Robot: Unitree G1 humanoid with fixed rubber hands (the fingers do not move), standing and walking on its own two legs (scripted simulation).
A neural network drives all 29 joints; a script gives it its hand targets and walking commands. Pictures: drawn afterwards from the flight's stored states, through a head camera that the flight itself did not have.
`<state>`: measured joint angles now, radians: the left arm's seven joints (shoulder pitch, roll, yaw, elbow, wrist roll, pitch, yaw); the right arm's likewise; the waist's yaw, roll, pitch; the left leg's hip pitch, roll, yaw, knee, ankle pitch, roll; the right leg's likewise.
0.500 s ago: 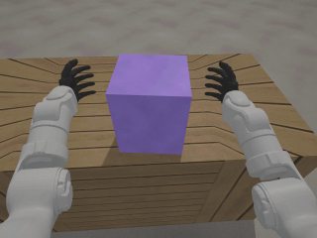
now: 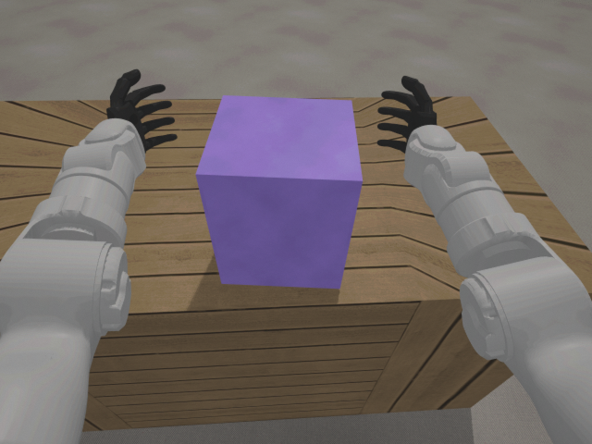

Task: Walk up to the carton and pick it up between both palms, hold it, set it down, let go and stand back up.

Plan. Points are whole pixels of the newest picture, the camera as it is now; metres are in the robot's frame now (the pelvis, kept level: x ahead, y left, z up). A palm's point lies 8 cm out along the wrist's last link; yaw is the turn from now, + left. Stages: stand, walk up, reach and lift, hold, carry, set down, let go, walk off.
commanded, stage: reach and lift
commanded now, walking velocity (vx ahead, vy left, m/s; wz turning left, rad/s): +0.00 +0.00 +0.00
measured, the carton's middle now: (283, 196) +0.52 +0.05 +0.05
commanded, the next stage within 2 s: none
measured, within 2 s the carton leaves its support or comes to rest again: neither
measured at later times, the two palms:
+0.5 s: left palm (133, 185) +0.46 +0.27 +0.13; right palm (410, 159) +0.48 -0.13 +0.16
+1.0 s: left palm (163, 190) +0.48 +0.24 +0.09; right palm (400, 180) +0.49 -0.13 +0.11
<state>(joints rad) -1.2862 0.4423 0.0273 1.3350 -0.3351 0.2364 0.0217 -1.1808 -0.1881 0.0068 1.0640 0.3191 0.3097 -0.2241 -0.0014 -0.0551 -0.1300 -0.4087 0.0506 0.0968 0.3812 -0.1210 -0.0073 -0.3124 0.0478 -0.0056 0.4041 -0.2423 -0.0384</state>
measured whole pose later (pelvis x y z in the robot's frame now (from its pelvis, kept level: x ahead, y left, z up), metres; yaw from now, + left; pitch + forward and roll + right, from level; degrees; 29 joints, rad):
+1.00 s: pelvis +0.01 +0.01 -0.01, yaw +0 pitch +21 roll +0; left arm -1.14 0.36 0.02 1.36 -0.15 -0.13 -0.01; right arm -1.11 -0.19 -0.07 1.22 0.18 -0.03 -0.13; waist 0.00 -0.07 -0.19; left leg -0.65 0.05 0.10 0.38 -0.10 0.00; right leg -0.55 0.04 -0.01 0.40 -0.22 -0.02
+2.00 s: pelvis -0.01 +0.02 +0.00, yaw +0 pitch +15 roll +0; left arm -1.01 0.14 0.49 1.23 0.34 -0.05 0.01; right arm -1.03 0.05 -0.76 1.14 -0.52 -0.06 -0.03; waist 0.00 -0.07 -0.16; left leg -0.52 0.02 0.10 0.34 -0.07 0.03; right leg -0.44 0.02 -0.01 0.39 -0.21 0.00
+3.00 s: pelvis -0.01 +0.02 +0.00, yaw +0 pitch +14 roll +0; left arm -0.99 0.13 0.44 1.21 0.23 -0.05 0.03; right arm -1.03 0.05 -0.71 1.13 -0.44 -0.12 -0.06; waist 0.00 -0.07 -0.17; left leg -0.52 0.02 0.10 0.34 -0.07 0.03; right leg -0.44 0.02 -0.01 0.39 -0.20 -0.01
